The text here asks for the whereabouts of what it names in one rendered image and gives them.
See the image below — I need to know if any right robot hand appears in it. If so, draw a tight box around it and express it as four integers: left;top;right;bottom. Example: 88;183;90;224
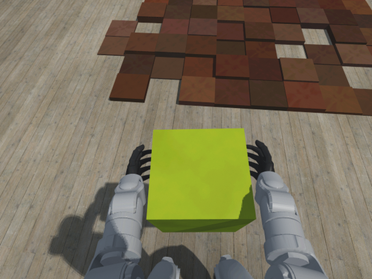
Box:
246;140;275;180

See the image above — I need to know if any robot left forearm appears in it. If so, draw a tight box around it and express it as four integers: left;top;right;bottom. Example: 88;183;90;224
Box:
84;174;146;278

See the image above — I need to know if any left robot upper arm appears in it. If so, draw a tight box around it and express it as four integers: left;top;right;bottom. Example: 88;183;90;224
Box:
85;262;145;279

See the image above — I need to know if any right robot thigh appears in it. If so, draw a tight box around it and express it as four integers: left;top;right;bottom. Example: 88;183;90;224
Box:
214;259;253;279

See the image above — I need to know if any left robot hand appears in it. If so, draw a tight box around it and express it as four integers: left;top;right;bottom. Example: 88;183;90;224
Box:
126;144;152;181

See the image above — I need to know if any right robot upper arm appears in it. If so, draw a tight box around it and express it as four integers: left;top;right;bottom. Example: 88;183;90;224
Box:
264;262;328;279

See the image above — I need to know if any robot left shin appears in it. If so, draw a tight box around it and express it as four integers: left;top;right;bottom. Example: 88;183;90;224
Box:
161;257;174;263

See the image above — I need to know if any carton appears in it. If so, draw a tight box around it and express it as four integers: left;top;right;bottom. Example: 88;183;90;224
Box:
146;128;256;233

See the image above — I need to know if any robot right forearm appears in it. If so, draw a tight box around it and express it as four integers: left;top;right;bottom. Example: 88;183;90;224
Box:
255;171;329;279

